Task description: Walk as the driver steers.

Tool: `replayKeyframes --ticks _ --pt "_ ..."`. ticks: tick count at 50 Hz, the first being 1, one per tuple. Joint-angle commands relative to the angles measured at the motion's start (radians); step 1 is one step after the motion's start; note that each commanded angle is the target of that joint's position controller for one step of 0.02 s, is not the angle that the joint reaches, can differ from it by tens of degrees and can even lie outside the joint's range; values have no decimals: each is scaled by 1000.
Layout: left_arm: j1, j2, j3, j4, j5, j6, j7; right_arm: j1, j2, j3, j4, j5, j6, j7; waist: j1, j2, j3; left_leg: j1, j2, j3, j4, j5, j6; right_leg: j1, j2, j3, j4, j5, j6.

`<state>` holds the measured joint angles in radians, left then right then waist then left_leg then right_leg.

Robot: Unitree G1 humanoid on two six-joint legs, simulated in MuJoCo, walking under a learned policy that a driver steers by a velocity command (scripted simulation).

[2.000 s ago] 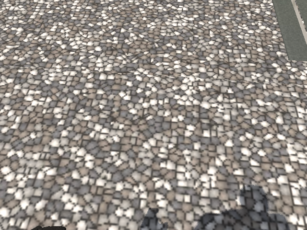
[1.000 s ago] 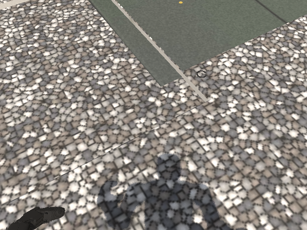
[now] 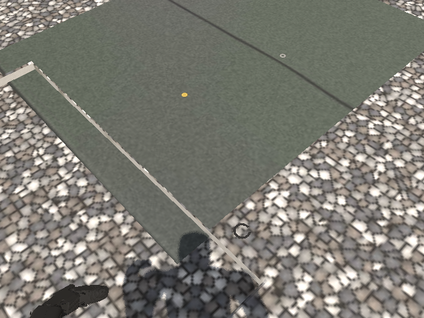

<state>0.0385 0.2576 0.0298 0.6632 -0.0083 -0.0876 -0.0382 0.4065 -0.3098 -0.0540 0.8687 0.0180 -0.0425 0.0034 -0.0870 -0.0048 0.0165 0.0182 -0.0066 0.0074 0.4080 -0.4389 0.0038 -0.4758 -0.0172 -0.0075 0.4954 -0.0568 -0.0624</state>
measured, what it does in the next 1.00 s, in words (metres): goes down, turning left: left foot 0.05 m lower, then right foot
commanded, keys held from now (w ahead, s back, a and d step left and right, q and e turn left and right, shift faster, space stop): w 0.04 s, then w+q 0.88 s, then w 0.08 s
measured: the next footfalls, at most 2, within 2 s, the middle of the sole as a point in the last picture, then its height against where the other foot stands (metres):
left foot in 0.58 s outside the picture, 0.05 m lower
right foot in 0.92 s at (189, 228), level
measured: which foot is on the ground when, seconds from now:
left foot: down 0.00-0.00, up 0.02-0.56, down 0.58-1.00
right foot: down 0.00-0.56, up 0.58-0.90, down 0.92-1.00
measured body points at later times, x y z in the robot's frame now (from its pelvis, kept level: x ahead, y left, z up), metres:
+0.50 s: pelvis +0.26 +0.01 -0.01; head +0.29 +0.02 +0.44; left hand +0.23 +0.30 -0.13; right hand +0.51 -0.18 -0.10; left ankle +0.40 +0.16 -0.73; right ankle +0.12 -0.11 -0.72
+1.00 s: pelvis +0.55 +0.11 -0.03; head +0.59 +0.14 +0.42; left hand +0.67 +0.42 -0.10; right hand +0.72 -0.13 -0.15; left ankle +0.40 +0.15 -0.77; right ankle +0.77 +0.04 -0.74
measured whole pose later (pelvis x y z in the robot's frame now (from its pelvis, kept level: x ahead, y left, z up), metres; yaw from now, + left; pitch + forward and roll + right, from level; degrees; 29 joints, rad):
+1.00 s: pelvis +0.55 +0.11 -0.03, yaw +28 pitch +3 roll -3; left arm 0.00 0.24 0.03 0.65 0.01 -0.11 -0.02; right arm 0.35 -0.30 -0.07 0.77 0.04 -0.03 -0.02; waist -0.08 0.04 0.03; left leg -0.05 -0.04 -0.24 0.39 -0.38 0.06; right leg -0.58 0.02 0.05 0.55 -0.13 -0.12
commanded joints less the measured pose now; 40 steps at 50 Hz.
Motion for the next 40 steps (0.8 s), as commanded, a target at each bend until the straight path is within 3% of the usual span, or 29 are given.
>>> replayKeyframes --ticks 1,2,3,4,5,6,8,10,14,15,16,20,24,26,27,28,29,30,31,32,33,34,35,36,38,40 --pt "408 321 103 48 10 2 14 81 16 25 -105 -15 -31 -1 153 -292 -375 -624 -48 -13 742 -50 21 869 -372 640 -95 -197 -267" --pt "412 218 78 45 -5 4 13 21 -87 5 -93 4 -50 5 199 -210 -349 -755 -9 -128 854 -140 27 853 -361 729 -178 -366 -257" --pt "343 178 63 38 -3 3 16 -68 -135 -11 -119 27 -60 11 194 -157 -199 -811 38 -121 869 -56 39 730 -334 573 -197 -338 -212" --pt "279 157 55 30 5 3 18 -116 -126 -9 -126 24 -61 8 167 -83 -128 -778 82 -100 829 33 38 599 -295 456 -216 -235 -185" --pt "231 129 48 29 12 1 16 -136 -117 -13 -128 9 -56 7 141 -62 -70 -745 107 -97 775 91 28 492 -262 371 -246 -139 -171" --pt "204 110 42 30 22 -6 15 -115 -107 -17 -121 6 -44 7 108 -80 -55 -684 129 -108 747 133 22 420 -238 305 -275 -72 -158" --pt "192 110 46 47 19 -23 14 -79 -66 -14 -107 9 -18 5 81 -83 -42 -627 134 -111 710 166 5 341 -228 218 -326 -3 -161" --pt "189 133 55 67 23 -33 19 -120 -54 -14 -123 7 -4 0 77 -65 -1 -660 133 -125 642 235 -11 306 -227 139 -363 64 -159" --pt "205 159 64 97 30 -38 36 -183 -35 -15 -139 -3 -15 14 96 -39 -7 -651 117 -110 462 518 -11 344 -199 -11 -357 192 -133" --pt "196 154 60 98 27 -40 38 -202 -49 -21 -144 2 -20 20 98 -29 8 -632 107 -99 387 591 -6 329 -171 -57 -351 177 -118" --pt "206 159 61 103 24 -40 40 -243 -36 -16 -156 1 -23 24 117 -36 19 -617 101 -71 342 627 -2 329 -173 -78 -351 164 -112" --pt "292 174 70 156 5 -17 53 -371 -12 -8 -220 4 -22 52 167 -16 76 -698 109 -84 174 676 21 464 -220 -105 -279 109 -90" --pt "316 200 84 169 -9 16 65 -432 -18 -8 -272 3 -12 80 181 -9 91 -727 83 -29 91 528 43 576 -269 -106 -151 197 -68" --pt "304 227 93 163 -16 29 71 -388 -41 -21 -276 -2 -6 82 146 -22 49 -627 37 28 82 399 67 597 -271 -121 -28 458 -50" --pt "303 241 96 161 -14 35 72 -318 -73 -39 -264 -5 -4 76 108 -28 -6 -534 2 57 92 354 87 608 -262 -134 86 589 -38" --pt "297 239 94 159 -12 39 73 -200 -110 -61 -235 -6 -2 64 46 -28 -70 -366 -32 75 81 365 117 552 -237 -163 263 634 -16" --pt "281 211 81 152 -5 34 74 -41 -145 -83 -193 -3 3 44 -46 -5 -137 -80 -4 16 53 485 168 343 -199 -187 549 498 27" --pt "354 67 43 118 51 11 59 12 -249 -97 -169 4 5 28 20 264 -231 304 194 -281 207 779 290 -90 -39 -172 932 -446 81" --pt "381 110 28 82 24 -31 42 58 -259 -92 -209 8 -6 35 -1 234 -465 510 355 -721 122 701 504 -278 65 33 1145 -673 118" --pt "230 164 42 28 -31 -56 36 112 -207 -84 -184 2 -5 37 -74 148 -430 527 338 -717 -5 494 467 -421 26 105 1119 -569 108" --pt "155 153 30 1 -39 -65 42 44 -168 -76 -175 8 -8 32 -48 82 -287 412 296 -633 -42 380 402 -481 -21 91 1054 -494 89" --pt "134 159 31 3 -15 -61 55 -74 -129 -59 -201 10 -11 29 12 -12 -172 214 265 -562 -67 414 352 -442 -54 79 966 -416 88" --pt "158 177 39 2 7 -51 61 -148 -117 -49 -231 -3 -16 26 65 -5 -124 48 257 -531 -86 538 353 -353 -73 94 902 -374 97" --pt "180 174 44 3 18 -36 59 -176 -113 -47 -240 -11 -16 23 97 4 -92 -55 239 -501 -105 596 351 -293 -86 100 858 -372 106" --pt "202 129 33 -11 31 -20 56 -175 -127 -52 -230 -12 -16 17 124 16 -63 -176 216 -440 -112 709 340 -274 -99 72 815 -386 116" --pt "126 129 29 -42 31 -25 53 -150 -133 -53 -222 -3 -20 -6 106 20 -21 -245 148 -342 -135 758 296 -286 -99 59 623 -185 127"
Keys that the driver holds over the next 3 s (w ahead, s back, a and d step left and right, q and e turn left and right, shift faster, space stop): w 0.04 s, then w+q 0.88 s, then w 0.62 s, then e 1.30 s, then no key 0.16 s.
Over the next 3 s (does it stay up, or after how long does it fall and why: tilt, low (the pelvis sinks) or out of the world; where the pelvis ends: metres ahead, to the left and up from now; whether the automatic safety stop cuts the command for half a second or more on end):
stays up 0.91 0.34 -0.04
